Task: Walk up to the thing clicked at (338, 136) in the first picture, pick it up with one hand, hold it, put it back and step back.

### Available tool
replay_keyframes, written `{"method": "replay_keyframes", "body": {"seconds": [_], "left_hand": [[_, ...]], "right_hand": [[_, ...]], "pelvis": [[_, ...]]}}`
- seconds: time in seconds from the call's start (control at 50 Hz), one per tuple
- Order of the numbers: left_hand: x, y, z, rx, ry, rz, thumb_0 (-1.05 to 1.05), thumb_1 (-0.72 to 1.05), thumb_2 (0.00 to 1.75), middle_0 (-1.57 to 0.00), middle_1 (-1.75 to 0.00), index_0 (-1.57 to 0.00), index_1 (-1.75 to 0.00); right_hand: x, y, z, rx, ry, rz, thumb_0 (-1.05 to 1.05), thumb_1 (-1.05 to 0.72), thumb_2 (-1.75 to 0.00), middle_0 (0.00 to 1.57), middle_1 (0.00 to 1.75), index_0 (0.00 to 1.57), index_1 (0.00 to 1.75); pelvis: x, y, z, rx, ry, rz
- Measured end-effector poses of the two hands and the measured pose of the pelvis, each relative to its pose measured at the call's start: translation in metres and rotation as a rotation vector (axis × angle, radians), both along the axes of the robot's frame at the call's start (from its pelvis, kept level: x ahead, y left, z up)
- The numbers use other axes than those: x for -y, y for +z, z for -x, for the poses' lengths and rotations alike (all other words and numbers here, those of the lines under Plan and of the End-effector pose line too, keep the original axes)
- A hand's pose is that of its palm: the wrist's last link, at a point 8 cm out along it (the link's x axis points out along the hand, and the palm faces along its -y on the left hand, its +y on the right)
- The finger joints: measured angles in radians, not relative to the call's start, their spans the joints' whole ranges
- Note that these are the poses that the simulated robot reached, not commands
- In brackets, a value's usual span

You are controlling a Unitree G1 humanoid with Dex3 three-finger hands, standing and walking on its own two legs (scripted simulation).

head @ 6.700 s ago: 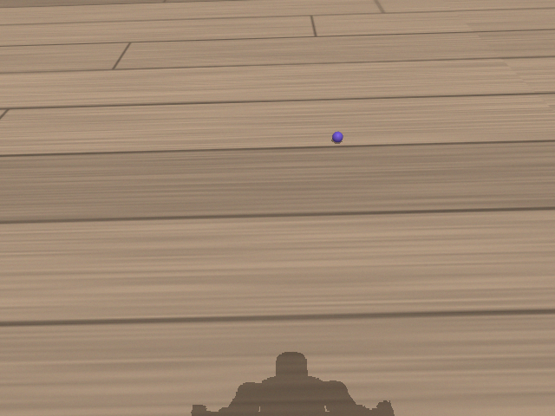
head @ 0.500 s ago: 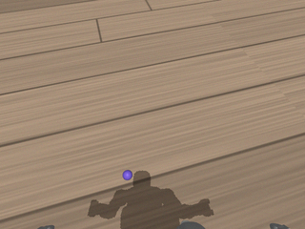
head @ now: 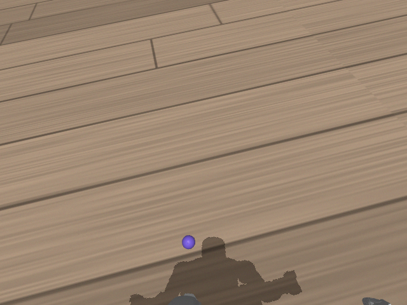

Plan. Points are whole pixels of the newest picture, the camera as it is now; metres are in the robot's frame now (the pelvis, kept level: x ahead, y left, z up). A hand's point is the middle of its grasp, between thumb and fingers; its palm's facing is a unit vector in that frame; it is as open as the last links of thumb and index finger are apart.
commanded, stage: walk up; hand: left
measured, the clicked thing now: (188, 242) +0.47 +0.18 -0.72
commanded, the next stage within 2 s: stand in 1.26 s
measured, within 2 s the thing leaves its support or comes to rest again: neither
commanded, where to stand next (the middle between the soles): +0.08 +0.02 m, yaw -3 degrees
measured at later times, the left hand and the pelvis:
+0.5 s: hand out of the picture +0.06 +0.29 -0.14, palm faces -0.10 -0.91 -0.40, open 7.4 cm; pelvis -0.03 +0.03 +0.00, yaw -5 degrees
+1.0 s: hand out of the picture +0.06 +0.26 -0.12, palm faces -0.07 -0.87 -0.48, open 7.4 cm; pelvis -0.04 -0.01 +0.00, yaw -3 degrees
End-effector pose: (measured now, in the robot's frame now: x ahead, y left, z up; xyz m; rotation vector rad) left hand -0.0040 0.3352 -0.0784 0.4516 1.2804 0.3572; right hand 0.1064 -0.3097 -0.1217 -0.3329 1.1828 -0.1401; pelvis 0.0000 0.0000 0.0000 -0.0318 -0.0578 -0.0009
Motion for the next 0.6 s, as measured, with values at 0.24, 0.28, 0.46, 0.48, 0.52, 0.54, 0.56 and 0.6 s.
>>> {"method": "replay_keyframes", "body": {"seconds": [0.24,0.28,0.46,0.48,0.52,0.54,0.56,0.6], "left_hand": [[-0.009,-0.025,-0.061,0.072,-0.107,0.113,0.0,0.9,0.9,-0.21,-0.3,-0.21,-0.3],[-0.008,-0.026,-0.065,0.075,-0.123,0.117,0.0,0.9,0.9,-0.21,-0.3,-0.21,-0.3],[0.002,-0.024,-0.059,0.067,-0.153,0.123,0.0,0.9,0.9,-0.21,-0.3,-0.21,-0.3],[0.002,-0.024,-0.06,0.066,-0.155,0.127,0.0,0.9,0.9,-0.21,-0.3,-0.21,-0.3],[0.003,-0.027,-0.064,0.075,-0.164,0.137,0.0,0.9,0.9,-0.21,-0.3,-0.21,-0.3],[0.004,-0.029,-0.068,0.083,-0.171,0.144,0.0,0.9,0.9,-0.21,-0.3,-0.21,-0.3],[0.004,-0.031,-0.072,0.093,-0.179,0.152,0.0,0.9,0.9,-0.21,-0.3,-0.21,-0.3],[0.007,-0.034,-0.08,0.116,-0.186,0.167,0.01,0.9,0.9,-0.21,-0.3,-0.21,-0.3]], "right_hand": [[-0.051,0.023,-0.001,0.109,-0.021,-0.008,0.0,-0.9,-0.9,0.2,0.3,0.21,0.3],[-0.047,0.022,0.003,0.124,-0.036,-0.001,0.0,-0.9,-0.9,0.2,0.3,0.21,0.3],[-0.021,0.016,0.047,0.077,-0.108,0.043,0.0,-0.9,-0.9,0.2,0.3,0.21,0.3],[-0.019,0.017,0.054,0.068,-0.113,0.05,0.0,-0.9,-0.9,0.2,0.3,0.21,0.3],[-0.016,0.019,0.068,0.052,-0.123,0.069,0.0,-0.9,-0.9,0.2,0.3,0.21,0.3],[-0.015,0.019,0.076,0.043,-0.127,0.08,0.0,-0.9,-0.9,0.2,0.3,0.21,0.3],[-0.014,0.019,0.084,0.035,-0.129,0.092,0.0,-0.9,-0.9,0.2,0.3,0.21,0.3],[-0.016,0.021,0.101,0.011,-0.123,0.106,0.0,-0.91,-0.9,0.2,0.3,0.21,0.3]], "pelvis": [[-0.031,0.004,0.01,0.0,-0.046,-0.022],[-0.032,0.002,0.011,-0.001,-0.06,-0.026],[-0.024,0.0,0.027,0.003,-0.081,-0.041],[-0.025,0.001,0.028,0.0,-0.081,-0.047],[-0.027,0.0,0.031,-0.01,-0.075,-0.047],[-0.028,-0.001,0.032,-0.015,-0.073,-0.044],[-0.03,-0.003,0.033,-0.019,-0.069,-0.043],[-0.029,-0.002,0.036,-0.011,-0.069,-0.064]]}}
